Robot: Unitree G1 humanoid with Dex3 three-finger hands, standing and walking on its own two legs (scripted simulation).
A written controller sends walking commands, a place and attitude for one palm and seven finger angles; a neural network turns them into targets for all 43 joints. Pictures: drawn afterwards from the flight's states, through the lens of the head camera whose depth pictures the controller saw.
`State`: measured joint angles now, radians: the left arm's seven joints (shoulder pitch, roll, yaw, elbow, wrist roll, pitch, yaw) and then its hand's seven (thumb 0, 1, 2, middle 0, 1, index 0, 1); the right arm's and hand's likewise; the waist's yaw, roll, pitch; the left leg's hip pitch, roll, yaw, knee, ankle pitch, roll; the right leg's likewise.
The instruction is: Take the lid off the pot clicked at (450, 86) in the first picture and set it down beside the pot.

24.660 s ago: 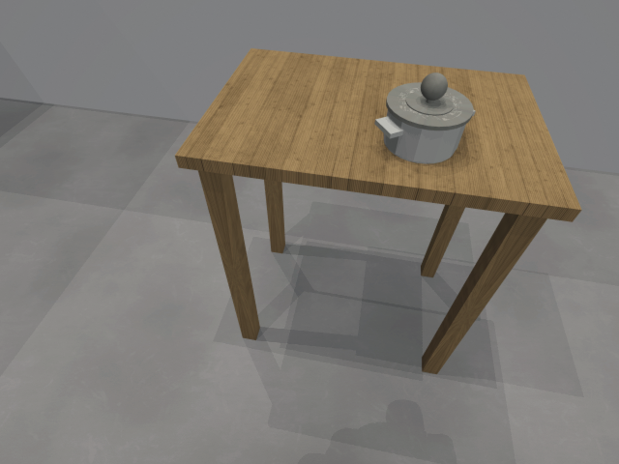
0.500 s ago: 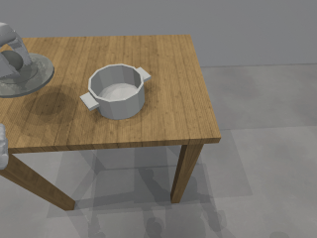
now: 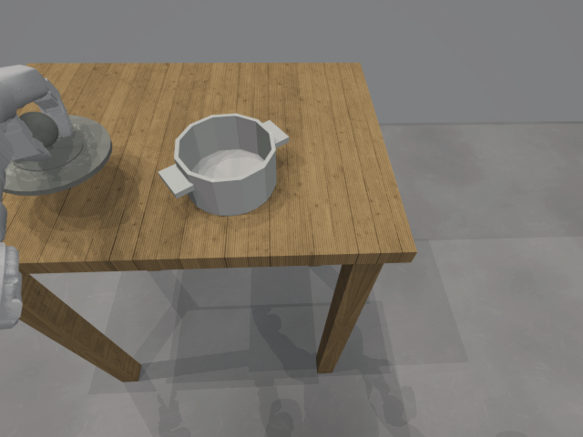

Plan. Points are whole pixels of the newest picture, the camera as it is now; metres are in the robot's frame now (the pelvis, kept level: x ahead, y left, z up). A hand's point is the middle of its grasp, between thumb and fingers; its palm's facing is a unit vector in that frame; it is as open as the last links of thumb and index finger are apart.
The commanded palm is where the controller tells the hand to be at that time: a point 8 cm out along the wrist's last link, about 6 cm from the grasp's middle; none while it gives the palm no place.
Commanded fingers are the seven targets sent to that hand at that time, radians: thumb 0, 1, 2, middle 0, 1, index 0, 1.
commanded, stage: lower the lid onto the table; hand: left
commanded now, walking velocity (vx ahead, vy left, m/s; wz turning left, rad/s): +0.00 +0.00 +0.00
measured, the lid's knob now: (37, 130) +0.47 +0.33 +0.16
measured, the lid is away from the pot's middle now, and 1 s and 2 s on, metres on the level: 0.24 0.24 0.24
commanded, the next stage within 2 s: open the fingers wide in 0.98 s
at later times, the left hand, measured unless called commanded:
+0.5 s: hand (44, 158) +0.44 +0.32 +0.14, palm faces -0.43 -0.17 -0.89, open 7.1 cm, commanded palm +0.47 +0.32 +0.21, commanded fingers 0.00 0.78 0.85 -1.09 -1.13 -0.86 -1.05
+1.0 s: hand (50, 172) +0.45 +0.33 +0.11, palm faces -0.48 -0.18 -0.86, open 7.0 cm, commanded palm +0.49 +0.32 +0.17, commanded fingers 0.00 0.78 0.85 -1.09 -1.13 -0.86 -1.05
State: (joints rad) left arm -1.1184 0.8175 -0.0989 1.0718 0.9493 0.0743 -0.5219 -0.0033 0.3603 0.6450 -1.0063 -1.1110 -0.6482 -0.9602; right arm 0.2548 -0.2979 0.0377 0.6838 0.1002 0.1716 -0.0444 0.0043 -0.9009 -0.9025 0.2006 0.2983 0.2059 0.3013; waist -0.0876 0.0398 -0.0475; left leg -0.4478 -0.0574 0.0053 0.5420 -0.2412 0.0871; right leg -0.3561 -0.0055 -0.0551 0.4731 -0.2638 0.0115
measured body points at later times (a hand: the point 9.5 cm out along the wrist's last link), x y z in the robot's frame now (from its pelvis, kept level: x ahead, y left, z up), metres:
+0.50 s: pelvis -0.01 +0.00 +0.00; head +0.05 +0.00 +0.44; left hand +0.46 +0.32 +0.19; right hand +0.03 -0.28 -0.12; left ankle +0.01 +0.06 -0.73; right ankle -0.02 -0.13 -0.73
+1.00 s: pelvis +0.00 +0.00 -0.01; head +0.07 +0.02 +0.43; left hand +0.47 +0.33 +0.16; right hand +0.03 -0.28 -0.13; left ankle +0.01 +0.06 -0.73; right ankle -0.02 -0.13 -0.73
